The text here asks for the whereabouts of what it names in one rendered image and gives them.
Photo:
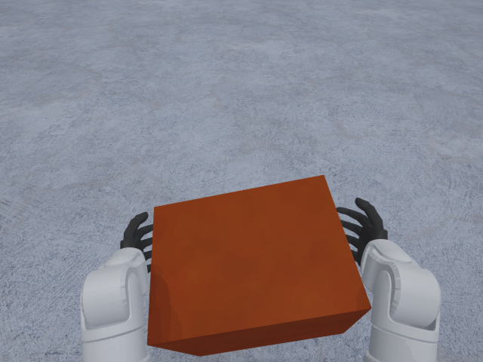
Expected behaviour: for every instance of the carton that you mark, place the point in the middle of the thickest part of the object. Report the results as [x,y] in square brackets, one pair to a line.
[252,268]

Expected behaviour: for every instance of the robot left forearm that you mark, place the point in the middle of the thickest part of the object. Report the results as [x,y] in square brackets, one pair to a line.
[111,309]

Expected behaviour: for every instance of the robot left hand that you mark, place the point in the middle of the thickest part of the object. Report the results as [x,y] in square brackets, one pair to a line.
[133,235]

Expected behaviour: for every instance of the robot right forearm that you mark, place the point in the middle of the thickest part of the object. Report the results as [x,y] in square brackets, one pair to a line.
[406,306]

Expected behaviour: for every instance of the robot right hand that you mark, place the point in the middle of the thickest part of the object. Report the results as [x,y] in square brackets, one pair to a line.
[372,227]

